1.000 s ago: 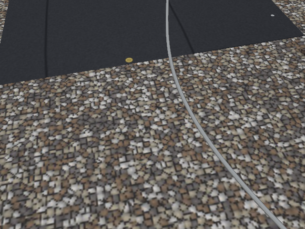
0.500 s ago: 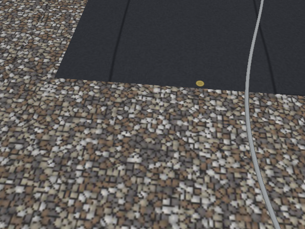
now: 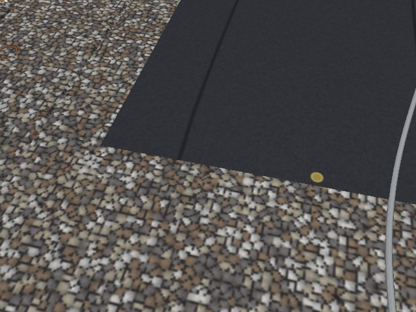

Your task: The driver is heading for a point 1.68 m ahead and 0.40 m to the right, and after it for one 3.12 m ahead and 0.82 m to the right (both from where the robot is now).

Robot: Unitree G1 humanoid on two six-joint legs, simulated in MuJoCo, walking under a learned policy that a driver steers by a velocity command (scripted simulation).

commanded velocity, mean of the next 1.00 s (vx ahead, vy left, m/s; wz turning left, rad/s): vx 0.50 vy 0.00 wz -0.16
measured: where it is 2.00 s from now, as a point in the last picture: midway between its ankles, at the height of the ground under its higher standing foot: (253, 165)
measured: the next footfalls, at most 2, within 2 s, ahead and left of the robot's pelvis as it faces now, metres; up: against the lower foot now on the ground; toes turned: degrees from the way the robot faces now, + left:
left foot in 0.42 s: +0.38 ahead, +0.12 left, +0.00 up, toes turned +3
right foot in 0.98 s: +0.64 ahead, -0.08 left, +0.00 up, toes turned -18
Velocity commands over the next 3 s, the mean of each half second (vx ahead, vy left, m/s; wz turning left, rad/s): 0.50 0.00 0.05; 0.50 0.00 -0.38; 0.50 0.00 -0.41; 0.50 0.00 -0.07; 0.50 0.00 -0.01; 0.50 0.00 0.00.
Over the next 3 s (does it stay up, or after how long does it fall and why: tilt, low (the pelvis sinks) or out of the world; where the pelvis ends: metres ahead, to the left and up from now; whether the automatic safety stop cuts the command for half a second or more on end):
stays up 1.50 -0.40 0.02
